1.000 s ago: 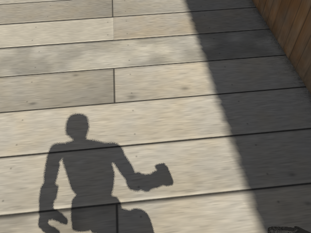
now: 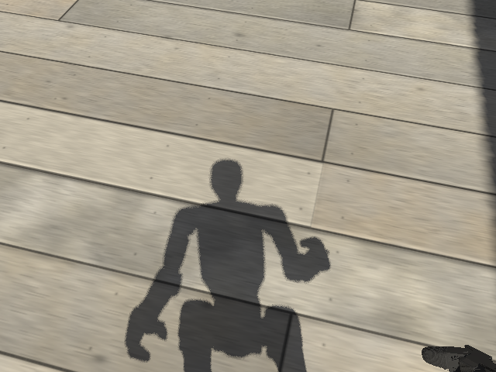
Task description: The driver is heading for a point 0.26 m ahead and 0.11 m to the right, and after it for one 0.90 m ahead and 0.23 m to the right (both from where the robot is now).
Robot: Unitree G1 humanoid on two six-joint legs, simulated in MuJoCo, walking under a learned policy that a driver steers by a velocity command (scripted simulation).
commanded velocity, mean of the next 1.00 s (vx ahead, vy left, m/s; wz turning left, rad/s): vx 0.36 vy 0.00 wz -0.38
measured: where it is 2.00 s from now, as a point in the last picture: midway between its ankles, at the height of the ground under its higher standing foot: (318, 252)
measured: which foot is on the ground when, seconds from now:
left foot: down 0.00-0.26, up 0.28-0.70, down 0.72-1.00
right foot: up 0.00-0.24, down 0.26-0.72, up 0.74-1.00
